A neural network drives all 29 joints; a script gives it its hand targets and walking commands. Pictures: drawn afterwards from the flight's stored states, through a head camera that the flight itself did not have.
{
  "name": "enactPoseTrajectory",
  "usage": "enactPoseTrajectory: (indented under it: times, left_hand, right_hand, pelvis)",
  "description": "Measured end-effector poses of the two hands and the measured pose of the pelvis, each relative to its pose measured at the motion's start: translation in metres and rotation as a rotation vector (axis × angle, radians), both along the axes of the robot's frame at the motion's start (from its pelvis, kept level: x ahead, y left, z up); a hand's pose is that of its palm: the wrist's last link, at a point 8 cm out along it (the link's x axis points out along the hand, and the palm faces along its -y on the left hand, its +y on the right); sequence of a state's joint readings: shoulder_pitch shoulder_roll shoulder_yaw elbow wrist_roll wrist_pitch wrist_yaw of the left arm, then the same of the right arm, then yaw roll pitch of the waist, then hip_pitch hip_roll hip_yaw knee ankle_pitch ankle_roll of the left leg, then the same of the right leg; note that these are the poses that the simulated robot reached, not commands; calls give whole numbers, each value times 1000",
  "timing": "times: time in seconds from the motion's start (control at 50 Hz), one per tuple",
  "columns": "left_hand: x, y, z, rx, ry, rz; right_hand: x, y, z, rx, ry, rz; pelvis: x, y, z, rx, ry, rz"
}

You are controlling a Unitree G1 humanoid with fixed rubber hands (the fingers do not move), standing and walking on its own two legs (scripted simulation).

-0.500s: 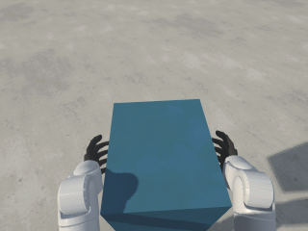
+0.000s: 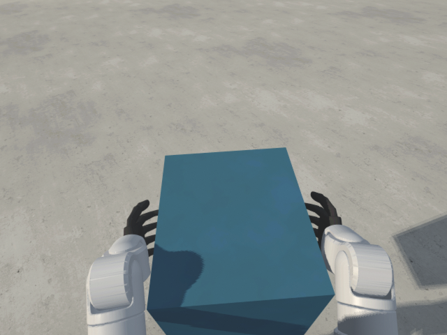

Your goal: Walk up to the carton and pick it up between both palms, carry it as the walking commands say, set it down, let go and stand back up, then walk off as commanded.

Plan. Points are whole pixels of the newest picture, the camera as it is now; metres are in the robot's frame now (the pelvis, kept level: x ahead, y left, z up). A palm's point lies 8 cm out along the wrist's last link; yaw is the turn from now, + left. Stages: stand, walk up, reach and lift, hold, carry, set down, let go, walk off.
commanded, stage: carry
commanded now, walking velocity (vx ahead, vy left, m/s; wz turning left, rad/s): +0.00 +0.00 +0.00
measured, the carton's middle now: (232, 251) +0.28 +0.00 +0.01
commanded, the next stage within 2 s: hold in 1.40 s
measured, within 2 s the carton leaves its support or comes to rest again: neither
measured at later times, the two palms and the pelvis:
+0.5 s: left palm (123, 247) +0.26 +0.18 +0.08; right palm (315, 237) +0.26 -0.13 +0.08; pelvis +0.00 +0.02 +0.00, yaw +0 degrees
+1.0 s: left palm (113, 236) +0.28 +0.20 +0.08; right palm (295, 226) +0.28 -0.11 +0.08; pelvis +0.02 +0.04 +0.00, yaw +1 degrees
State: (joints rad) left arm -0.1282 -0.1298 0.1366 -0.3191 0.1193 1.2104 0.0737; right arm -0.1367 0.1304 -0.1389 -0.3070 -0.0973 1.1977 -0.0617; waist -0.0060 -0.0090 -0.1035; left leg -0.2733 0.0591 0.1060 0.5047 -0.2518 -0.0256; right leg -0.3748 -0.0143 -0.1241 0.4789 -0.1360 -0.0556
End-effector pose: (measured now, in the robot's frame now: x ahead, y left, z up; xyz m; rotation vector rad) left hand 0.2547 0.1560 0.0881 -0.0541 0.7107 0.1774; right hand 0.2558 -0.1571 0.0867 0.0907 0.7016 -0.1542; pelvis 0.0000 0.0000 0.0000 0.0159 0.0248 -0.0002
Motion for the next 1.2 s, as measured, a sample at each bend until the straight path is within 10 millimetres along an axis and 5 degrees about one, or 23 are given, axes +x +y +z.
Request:
enactPoseTrajectory:
  times: [0.38, 1.2]
  left_hand:
    - [-3, 13, -3, -13, 9, 0]
    - [31, 51, -15, -11, -6, 5]
  right_hand:
    - [-6, 13, -2, -12, 9, 0]
    - [31, 51, -14, -25, -5, 20]
  pelvis:
    - [-7, 13, 1, -4, 4, 5]
    - [21, 47, -2, -13, 3, 10]
